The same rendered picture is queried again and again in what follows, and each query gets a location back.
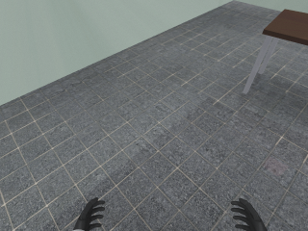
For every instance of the robot left hand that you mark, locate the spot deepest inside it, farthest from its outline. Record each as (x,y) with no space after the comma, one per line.
(84,220)

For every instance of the robot right hand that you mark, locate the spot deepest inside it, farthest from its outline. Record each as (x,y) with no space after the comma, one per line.
(252,218)

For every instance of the table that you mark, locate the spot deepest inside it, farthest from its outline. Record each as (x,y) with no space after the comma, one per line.
(289,25)

